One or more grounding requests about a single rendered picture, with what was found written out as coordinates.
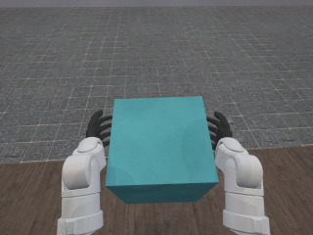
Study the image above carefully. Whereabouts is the robot right hand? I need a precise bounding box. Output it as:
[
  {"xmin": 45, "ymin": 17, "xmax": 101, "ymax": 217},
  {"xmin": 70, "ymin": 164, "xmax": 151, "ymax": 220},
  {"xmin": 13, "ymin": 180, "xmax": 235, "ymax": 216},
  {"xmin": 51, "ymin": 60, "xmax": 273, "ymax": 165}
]
[{"xmin": 206, "ymin": 111, "xmax": 233, "ymax": 151}]

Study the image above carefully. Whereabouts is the carton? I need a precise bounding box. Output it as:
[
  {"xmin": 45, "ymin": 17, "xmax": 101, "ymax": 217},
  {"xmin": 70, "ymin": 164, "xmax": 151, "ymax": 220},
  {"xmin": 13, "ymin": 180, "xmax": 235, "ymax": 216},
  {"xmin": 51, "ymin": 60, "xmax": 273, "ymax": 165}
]
[{"xmin": 105, "ymin": 96, "xmax": 219, "ymax": 205}]

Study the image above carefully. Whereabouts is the robot left hand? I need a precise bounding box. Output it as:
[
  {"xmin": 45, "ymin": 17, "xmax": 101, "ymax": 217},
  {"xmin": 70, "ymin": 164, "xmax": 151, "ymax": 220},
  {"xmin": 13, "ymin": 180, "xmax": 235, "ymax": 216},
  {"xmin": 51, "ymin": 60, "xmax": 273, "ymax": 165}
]
[{"xmin": 85, "ymin": 110, "xmax": 112, "ymax": 148}]

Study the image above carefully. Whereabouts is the left robot forearm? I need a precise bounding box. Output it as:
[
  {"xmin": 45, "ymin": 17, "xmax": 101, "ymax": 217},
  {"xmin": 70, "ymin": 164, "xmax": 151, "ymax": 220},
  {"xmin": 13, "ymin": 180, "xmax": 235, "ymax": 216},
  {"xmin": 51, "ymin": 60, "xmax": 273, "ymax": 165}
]
[{"xmin": 57, "ymin": 137, "xmax": 107, "ymax": 235}]

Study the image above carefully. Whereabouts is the right robot forearm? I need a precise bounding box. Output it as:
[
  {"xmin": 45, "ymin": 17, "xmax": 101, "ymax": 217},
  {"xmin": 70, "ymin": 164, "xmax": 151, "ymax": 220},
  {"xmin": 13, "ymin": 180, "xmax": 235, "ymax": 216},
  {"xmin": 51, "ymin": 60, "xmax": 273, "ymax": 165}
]
[{"xmin": 214, "ymin": 137, "xmax": 271, "ymax": 235}]

